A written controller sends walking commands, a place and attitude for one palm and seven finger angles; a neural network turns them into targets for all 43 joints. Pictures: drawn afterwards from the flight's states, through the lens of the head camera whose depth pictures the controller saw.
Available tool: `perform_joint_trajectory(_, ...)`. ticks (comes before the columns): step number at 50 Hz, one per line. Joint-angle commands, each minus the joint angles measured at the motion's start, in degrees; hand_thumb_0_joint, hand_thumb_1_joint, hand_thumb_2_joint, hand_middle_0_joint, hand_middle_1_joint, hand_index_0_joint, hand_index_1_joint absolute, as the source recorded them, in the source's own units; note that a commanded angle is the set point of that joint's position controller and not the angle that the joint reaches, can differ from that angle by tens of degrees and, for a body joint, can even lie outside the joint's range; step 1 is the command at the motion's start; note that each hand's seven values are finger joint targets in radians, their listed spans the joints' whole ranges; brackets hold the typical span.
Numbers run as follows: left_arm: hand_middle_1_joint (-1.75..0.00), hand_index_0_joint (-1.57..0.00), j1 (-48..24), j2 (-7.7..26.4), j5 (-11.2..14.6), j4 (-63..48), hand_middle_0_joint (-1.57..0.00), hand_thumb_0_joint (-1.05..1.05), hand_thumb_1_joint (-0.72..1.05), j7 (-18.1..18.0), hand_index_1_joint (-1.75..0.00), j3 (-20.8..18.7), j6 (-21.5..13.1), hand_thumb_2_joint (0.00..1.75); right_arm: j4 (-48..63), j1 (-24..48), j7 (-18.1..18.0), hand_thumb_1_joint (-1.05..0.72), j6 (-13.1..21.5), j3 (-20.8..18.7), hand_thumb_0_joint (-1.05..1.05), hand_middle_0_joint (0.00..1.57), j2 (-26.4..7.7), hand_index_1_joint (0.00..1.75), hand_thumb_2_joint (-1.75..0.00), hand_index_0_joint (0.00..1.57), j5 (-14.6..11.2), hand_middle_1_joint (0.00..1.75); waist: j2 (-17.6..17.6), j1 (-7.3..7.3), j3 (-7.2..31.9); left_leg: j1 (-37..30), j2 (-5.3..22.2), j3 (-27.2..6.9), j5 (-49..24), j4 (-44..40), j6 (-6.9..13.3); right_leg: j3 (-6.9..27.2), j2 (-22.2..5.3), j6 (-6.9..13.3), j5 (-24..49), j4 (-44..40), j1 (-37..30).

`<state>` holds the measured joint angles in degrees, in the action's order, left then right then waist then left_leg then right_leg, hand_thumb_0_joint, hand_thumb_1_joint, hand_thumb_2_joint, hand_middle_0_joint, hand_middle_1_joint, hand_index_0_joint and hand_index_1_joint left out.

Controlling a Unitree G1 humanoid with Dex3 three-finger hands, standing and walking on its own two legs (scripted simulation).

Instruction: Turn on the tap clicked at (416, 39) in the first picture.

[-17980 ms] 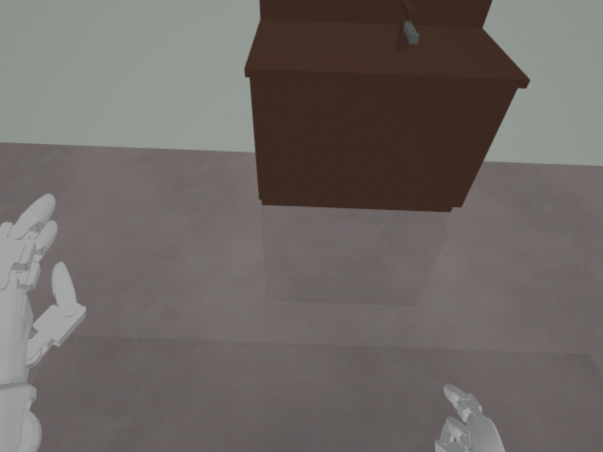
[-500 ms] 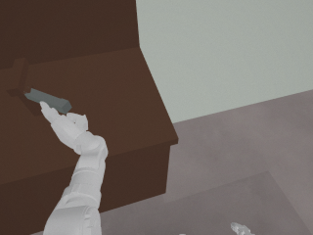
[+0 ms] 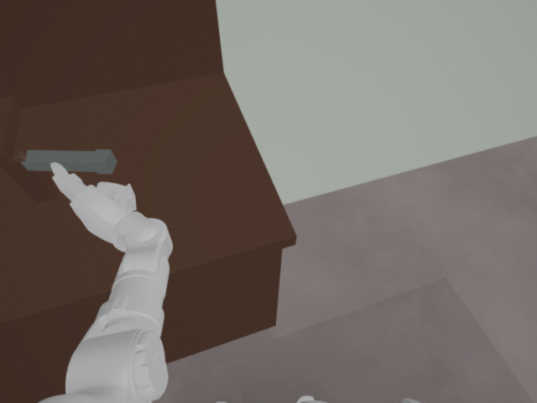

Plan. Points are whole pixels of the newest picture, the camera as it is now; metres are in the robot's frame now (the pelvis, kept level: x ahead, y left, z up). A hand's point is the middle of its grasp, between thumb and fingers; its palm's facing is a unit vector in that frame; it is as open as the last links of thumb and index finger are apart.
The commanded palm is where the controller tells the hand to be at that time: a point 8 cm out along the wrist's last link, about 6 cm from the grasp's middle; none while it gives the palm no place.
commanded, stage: lift the hand up off the lever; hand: left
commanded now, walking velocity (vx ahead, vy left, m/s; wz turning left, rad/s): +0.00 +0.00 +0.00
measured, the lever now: (104, 161) +0.48 +0.26 +0.08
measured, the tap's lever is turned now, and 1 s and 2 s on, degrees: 70 71 71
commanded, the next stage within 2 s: none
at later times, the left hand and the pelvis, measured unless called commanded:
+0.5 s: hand (122, 186) +0.43 +0.21 +0.08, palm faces +0.80 -0.60 -0.09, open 7.8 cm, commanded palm +0.37 +0.23 +0.09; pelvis +0.01 +0.01 +0.01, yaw +0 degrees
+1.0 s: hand (104, 186) +0.41 +0.23 +0.10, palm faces +0.81 -0.58 -0.09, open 7.8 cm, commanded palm +0.36 +0.24 +0.11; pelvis +0.01 +0.01 +0.02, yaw +0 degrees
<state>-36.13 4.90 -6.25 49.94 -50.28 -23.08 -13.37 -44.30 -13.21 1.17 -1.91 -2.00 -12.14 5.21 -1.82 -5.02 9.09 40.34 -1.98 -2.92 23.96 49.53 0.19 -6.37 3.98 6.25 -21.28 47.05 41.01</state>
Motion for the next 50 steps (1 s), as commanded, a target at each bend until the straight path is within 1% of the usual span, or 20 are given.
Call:
perform_joint_trajectory(1, -0.15, -0.15, -21.04, 11.36, -2.27, -12.86, -0.15, 0.0, 0.9, -0.05, -0.15, 0.33, -2.94, 0.9, 5.77, -0.77, -0.09, -0.9, 1.4, -2.38, 0.0, 0.2, -7.4, 0.3, -0.9, 0.2, -0.19, 0.3, 1.03, 0.6, 20.66, -4.52, 0.25, 0.63, -14.86, -4.1, 1.26, 7.02, -4.65, -5.59, 19.95, -7.14, -19.6)
perform_joint_trajectory(2, -0.15, -0.15, -22.03, 10.0, -2.1, -13.33, -0.15, 0.0, 0.9, 0.15, -0.15, 1.76, -2.8, 0.9, 5.94, -0.81, 0.0, -0.9, 1.4, -2.21, 0.0, 0.2, -7.21, 0.3, -0.9, 0.2, -0.31, 0.3, 1.26, -0.06, 20.17, -4.85, 0.26, 0.78, -14.94, -4.28, 1.36, 6.92, -4.75, -5.72, 20.26, -7.26, -19.51)
perform_joint_trajectory(6, -0.15, -0.15, -20.1, 11.01, -1.63, -15.79, -0.15, 0.0, 0.9, 0.29, -0.15, 0.66, -2.52, 0.9, 6.18, -0.78, -0.01, -0.9, 1.37, -2.37, 0.0, 0.2, -7.28, 0.3, -0.9, 0.2, -0.39, 0.3, 1.16, 0.78, 20.87, -5.51, 0.22, 0.8, -15.48, -4.77, 1.31, 7.13, -4.72, -5.72, 21.34, -7.73, -21.39)
perform_joint_trajectory(8, -0.15, -0.15, -17.97, 9.28, -1.59, -16.69, -0.15, 0.0, 0.9, 0.68, -0.15, 2.14, -2.17, 0.9, 6.54, -1.04, 0.23, -0.9, 1.33, -2.37, 0.0, 0.2, -7.09, 0.3, -0.9, 0.2, -0.46, 0.3, 1.31, 1.13, 20.25, -6.89, 0.33, 0.74, -17.08, -5.54, 1.09, 6.45, -4.44, -5.45, 22.19, -7.8, -21.79)
perform_joint_trajectory(13, -0.15, -0.15, -19.85, 6.26, -0.35, -16.36, -0.15, 0.0, 0.9, 1.33, -0.15, 5.32, -0.84, 0.9, 6.2, 0.45, 0.04, -0.9, 1.63, -2.08, 0.0, 0.2, -7.21, 0.3, -0.9, 0.2, -0.95, 0.3, 1.54, 0.02, 15.66, -8.02, 0.41, 0.25, -14.01, -7.13, 1.15, 6.01, -4.09, -5.07, 15.22, -10.13, -18.89)
perform_joint_trajectory(17, -0.15, -0.15, -20.31, 5.03, -0.6, -18.16, -0.15, 0.0, 0.9, 1.03, -0.15, 6.4, -0.98, 0.9, 5.91, 0.66, 0.13, -0.9, 1.96, -2.05, 0.0, 0.2, -6.96, 0.3, -0.9, 0.2, -0.63, 0.3, 0.28, 0.4, 16.97, -10.83, 0.46, -0.08, -16.71, -7.49, 0.59, 4.94, -3.77, -4.6, 16.13, -9.54, -18.69)
perform_joint_trajectory(26, -0.15, -0.15, -19.22, 6.05, -1.04, -18.65, -0.15, 0.0, 0.9, 0.41, -0.15, 4.87, 1.14, 0.9, 6.18, 1.85, -0.13, -0.9, 1.02, -1.98, 0.0, 0.2, -6.81, 0.3, -0.9, 0.2, -0.32, 0.3, 0.26, 1.77, 17.62, -11.57, 0.46, -0.28, -19.3, -7.89, -0.32, 4.61, -3.74, -4.28, 17.78, -9.25, -20.07)
perform_joint_trajectory(28, -0.15, -0.15, -18.91, 5.24, -0.9, -18.33, -0.15, 0.0, 0.9, 0.53, -0.15, 5.34, 1.92, 0.9, 6.72, 1.96, -0.09, -0.9, 0.83, -1.92, 0.0, 0.2, -6.58, 0.3, -0.9, 0.2, -0.55, 0.3, 2.69, 1.63, 17.11, -11.04, 0.46, -0.02, -19.04, -8.16, -0.01, 4.67, -3.95, -4.55, 18.51, -9.66, -21.09)
perform_joint_trajectory(30, -0.15, -0.15, -19.58, 5.21, -0.74, -19.39, -0.15, 0.0, 0.9, 0.55, -0.15, 5.73, 2.63, 0.9, 6.97, 2.46, -0.21, -0.9, 0.68, -1.81, 0.0, 0.2, -6.54, 0.3, -0.9, 0.2, -0.68, 0.3, 2.54, 1.38, 17.35, -10.97, 0.42, 0.33, -18.53, -8.17, 0.29, 5.22, -4.3, -4.87, 19.65, -10.19, -21.94)
perform_joint_trajectory(31, -0.15, -0.15, -17.63, 7.56, -0.61, -18.9, -0.15, 0.0, 0.9, 0.32, -0.15, 3.14, 3.05, 0.9, 6.83, 2.45, -0.44, -0.9, 0.58, -1.94, 0.0, 0.2, -6.77, 0.3, -0.9, 0.2, -0.69, 0.3, 3.38, 2.24, 16.92, -10.37, 0.38, 0.05, -18.05, -8.59, 0.23, 5.14, -4.06, -4.74, 18.58, -10.47, -22.54)
perform_joint_trajectory(32, -0.15, -0.15, -19.32, 5.73, -0.68, -20.5, -0.15, 0.0, 0.9, 0.52, -0.15, 5.41, 3.13, 0.9, 7.29, 2.69, -0.33, -0.9, 0.46, -1.7, 0.0, 0.2, -6.56, 0.3, -0.9, 0.2, -0.86, 0.3, 2.21, 1.56, 17.04, -10.99, 0.37, 0.44, -18.39, -8.75, 0.32, 5.39, -4.39, -4.86, 19.44, -10.51, -22.66)
perform_joint_trajectory(36, -0.15, -0.15, -17.63, 7.48, -0.78, -22.18, -0.15, 0.0, 0.9, 0.65, -0.15, 4.11, 3.92, 0.9, 7.01, 2.83, -0.6, -0.9, 0.33, -1.96, 0.0, 0.2, -6.72, 0.3, -0.9, 0.2, -0.9, 0.3, 1.46, 2.33, 17.3, -11.83, 0.41, 0.26, -18.97, -9.05, 0.26, 5.52, -4.18, -4.69, 19.95, -11.02, -23.54)
perform_joint_trajectory(37, -0.15, -0.15, -17.98, 5.47, -0.64, -23.08, -0.15, 0.0, 0.9, 0.99, -0.15, 6.34, 4.02, 0.9, 7.31, 3.11, -0.52, -0.9, 0.33, -1.8, 0.0, 0.2, -6.41, 0.3, -0.9, 0.2, -1.08, 0.3, 0.87, 1.63, 17.19, -12.6, 0.47, 0.43, -19.36, -9.15, 0.28, 5.48, -4.38, -4.8, 20.33, -11.15, -23.47)
perform_joint_trajectory(41, -0.15, -0.15, -14.61, 6.79, 0.36, -23.3, -0.15, 0.0, 0.9, 1.63, -0.15, 4.97, 5.25, 0.9, 7.25, 3.37, -1.0, -0.9, 0.22, -1.9, 0.0, 0.2, -6.86, 0.3, -0.9, 0.2, -1.38, 0.3, 3.02, 2.3, 15.54, -12.04, 0.4, 0.26, -18.43, -10.16, 0.56, 5.72, -4.47, -4.98, 20.73, -12.4, -25.16)
perform_joint_trajectory(42, -0.15, -0.15, -16.76, 5.11, 0.55, -24.68, -0.15, 0.0, 0.9, 1.94, -0.15, 7.19, 5.2, 0.9, 7.45, 3.88, -0.98, -0.9, 0.19, -1.72, 0.0, 0.2, -6.67, 0.3, -0.9, 0.2, -1.71, 0.3, 2.39, 1.45, 15.54, -13.14, 0.47, 0.29, -18.44, -10.44, 0.52, 5.76, -4.66, -4.99, 20.06, -12.67, -24.65)
perform_joint_trajectory(43, -0.15, -0.15, -16.05, 4.74, 0.77, -24.46, -0.15, 0.0, 0.9, 1.97, -0.15, 7.14, 5.37, 0.9, 7.36, 3.72, -1.08, -0.9, 0.39, -1.8, 0.0, 0.2, -6.57, 0.3, -0.9, 0.2, -1.64, 0.3, 3.47, 1.77, 15.2, -13.09, 0.36, 0.38, -18.0, -10.61, 0.72, 5.81, -4.67, -5.19, 20.21, -13.08, -25.24)
perform_joint_trajectory(46, -0.15, -0.15, -14.6, 5.48, 0.79, -26.91, -0.15, 0.0, 0.9, 2.07, -0.15, 6.91, 5.65, 0.9, 7.17, 4.34, -1.23, -0.9, 0.48, -1.97, 0.0, 0.2, -6.71, 0.3, -0.9, 0.2, -1.62, 0.3, 0.52, 2.53, 15.47, -14.78, 0.34, 0.22, -19.14, -11.02, 0.36, 5.55, -4.31, -4.66, 19.85, -13.29, -25.27)
perform_joint_trajectory(47, -0.15, -0.15, -15.61, 4.49, 0.77, -27.14, -0.15, 0.0, 0.9, 2.21, -0.15, 8.26, 5.72, 0.9, 7.28, 4.49, -1.18, -0.9, 0.41, -1.77, 0.0, 0.2, -6.54, 0.3, -0.9, 0.2, -1.81, 0.3, 1.48, 1.8, 14.91, -15.18, 0.51, 0.12, -19.48, -11.28, 0.25, 5.3, -4.49, -4.7, 19.7, -13.4, -25.01)
perform_joint_trajectory(49, -0.15, -0.15, -13.92, 4.51, 1.0, -27.55, -0.15, 0.0, 0.9, 2.19, -0.15, 7.88, 6.18, 0.9, 7.49, 4.88, -1.2, -0.9, 0.41, -1.83, 0.0, 0.2, -6.45, 0.3, -0.9, 0.2, -1.84, 0.3, 0.99, 2.59, 14.87, -15.32, 0.4, 0.33, -19.68, -11.53, 0.26, 5.45, -4.58, -4.7, 20.31, -13.72, -25.87)
perform_joint_trajectory(50, -0.15, -0.15, -14.6, 4.0, 1.11, -27.06, -0.15, 0.0, 0.9, 2.24, -0.15, 8.56, 6.58, 0.9, 7.38, 5.2, -1.35, -0.9, 0.4, -1.68, 0.0, 0.2, -6.49, 0.3, -0.9, 0.2, -1.84, 0.3, 2.13, 2.09, 14.01, -14.95, 0.36, 0.37, -18.91, -11.69, 0.42, 5.56, -4.71, -4.89, 20.0, -14.07, -25.73)
